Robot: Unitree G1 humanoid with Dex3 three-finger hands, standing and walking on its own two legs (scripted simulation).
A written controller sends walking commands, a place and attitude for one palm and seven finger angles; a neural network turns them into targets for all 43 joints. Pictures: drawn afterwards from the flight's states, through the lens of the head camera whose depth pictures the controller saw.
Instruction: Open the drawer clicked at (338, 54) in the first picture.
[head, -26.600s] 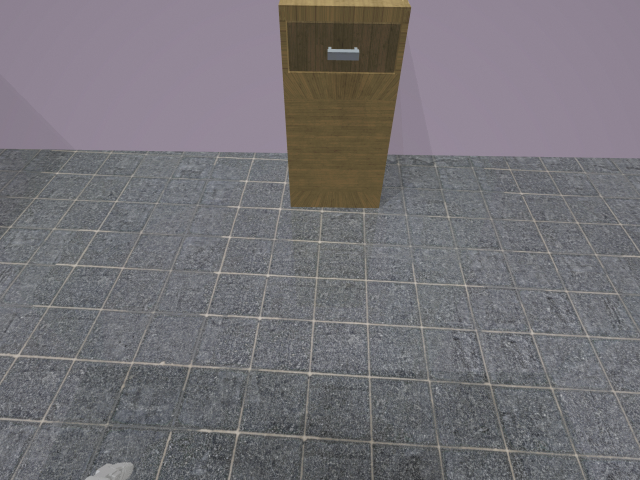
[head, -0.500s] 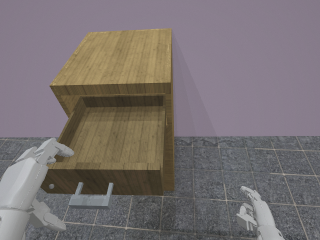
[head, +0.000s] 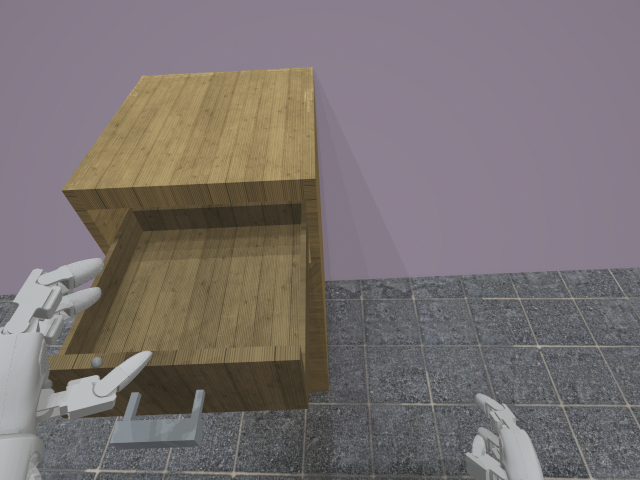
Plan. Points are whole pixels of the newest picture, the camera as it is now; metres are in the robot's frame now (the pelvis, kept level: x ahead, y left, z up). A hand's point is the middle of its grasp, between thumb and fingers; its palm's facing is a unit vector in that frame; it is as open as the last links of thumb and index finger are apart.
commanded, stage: draw the hand back to the body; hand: left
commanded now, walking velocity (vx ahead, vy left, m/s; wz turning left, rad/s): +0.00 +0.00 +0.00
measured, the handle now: (162, 415) +0.20 +0.24 -0.04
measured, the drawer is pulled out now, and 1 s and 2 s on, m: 0.29 0.29 0.29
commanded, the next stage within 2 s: step back with the hand held close in 0.44 s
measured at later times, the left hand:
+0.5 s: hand (90, 369) +0.17 +0.23 +0.15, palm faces +0.39 -0.82 -0.42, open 7.5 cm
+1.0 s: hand (36, 416) +0.13 +0.26 +0.15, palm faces +0.30 -0.81 -0.51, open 7.4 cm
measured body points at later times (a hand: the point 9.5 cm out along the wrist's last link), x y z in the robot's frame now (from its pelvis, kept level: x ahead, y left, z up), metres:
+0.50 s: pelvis +0.00 -0.01 +0.00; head -0.02 -0.04 +0.45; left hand +0.15 +0.27 +0.18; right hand +0.20 -0.22 -0.08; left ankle -0.02 +0.13 -0.74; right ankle -0.06 -0.11 -0.74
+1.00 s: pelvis -0.05 +0.01 +0.00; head -0.02 +0.02 +0.44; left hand +0.11 +0.30 +0.18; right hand +0.15 -0.22 -0.08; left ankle -0.02 +0.13 -0.74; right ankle -0.06 -0.11 -0.74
